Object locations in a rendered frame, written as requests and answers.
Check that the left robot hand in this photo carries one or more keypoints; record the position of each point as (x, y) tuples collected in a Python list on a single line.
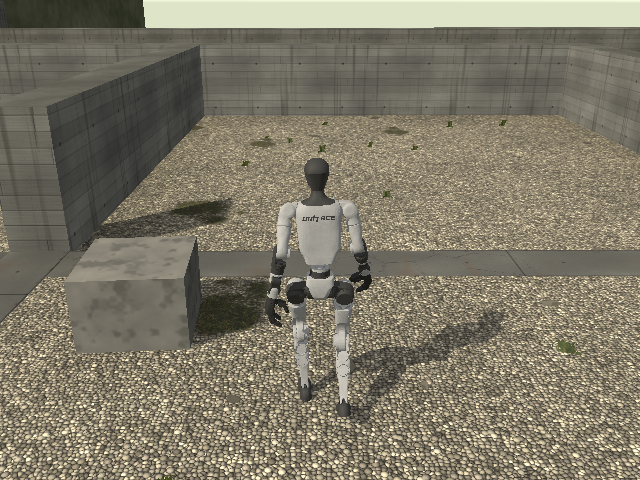
[(269, 310)]

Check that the robot left forearm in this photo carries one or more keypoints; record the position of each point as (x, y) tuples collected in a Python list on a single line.
[(276, 276)]

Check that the left robot thigh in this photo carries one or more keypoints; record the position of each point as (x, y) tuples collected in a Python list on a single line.
[(296, 295)]

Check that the robot left upper arm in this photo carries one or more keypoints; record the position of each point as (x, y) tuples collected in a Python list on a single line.
[(286, 213)]

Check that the right robot hand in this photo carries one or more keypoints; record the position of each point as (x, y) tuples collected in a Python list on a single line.
[(356, 278)]

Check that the robot right forearm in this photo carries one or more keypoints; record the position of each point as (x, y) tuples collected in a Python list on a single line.
[(363, 261)]

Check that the robot right upper arm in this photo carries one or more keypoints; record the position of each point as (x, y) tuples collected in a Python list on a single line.
[(350, 211)]

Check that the robot left shin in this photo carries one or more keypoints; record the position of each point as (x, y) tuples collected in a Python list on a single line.
[(302, 357)]

